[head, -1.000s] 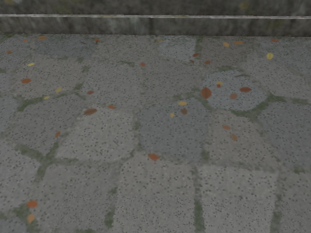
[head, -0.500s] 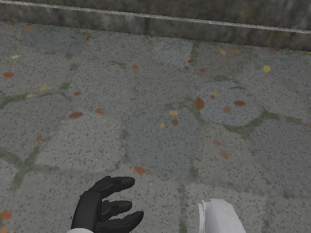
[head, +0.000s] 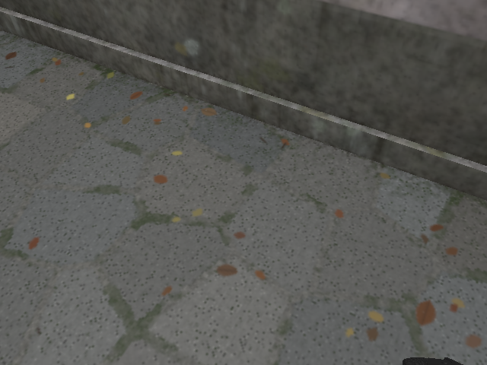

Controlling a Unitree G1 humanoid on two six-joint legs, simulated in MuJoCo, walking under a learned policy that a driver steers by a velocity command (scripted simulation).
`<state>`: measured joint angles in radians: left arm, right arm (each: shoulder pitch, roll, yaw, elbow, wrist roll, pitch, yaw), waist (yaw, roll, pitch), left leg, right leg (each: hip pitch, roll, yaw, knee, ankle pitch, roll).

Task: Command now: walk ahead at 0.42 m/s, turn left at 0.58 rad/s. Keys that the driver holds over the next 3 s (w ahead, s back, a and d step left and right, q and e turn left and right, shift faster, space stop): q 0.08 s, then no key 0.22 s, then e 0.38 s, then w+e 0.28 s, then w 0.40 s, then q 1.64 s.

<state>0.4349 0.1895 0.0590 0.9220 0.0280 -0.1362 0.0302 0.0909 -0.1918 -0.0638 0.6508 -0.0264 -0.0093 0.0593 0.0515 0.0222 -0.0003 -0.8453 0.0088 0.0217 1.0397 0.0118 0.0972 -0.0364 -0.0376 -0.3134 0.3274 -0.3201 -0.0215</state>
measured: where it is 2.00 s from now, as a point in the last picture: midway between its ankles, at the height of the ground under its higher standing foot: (297, 309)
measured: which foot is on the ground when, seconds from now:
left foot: up 0.00-0.16, down 0.18-0.72, up 0.74-1.00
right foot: down 0.00-0.18, up 0.20-0.70, down 0.72-1.00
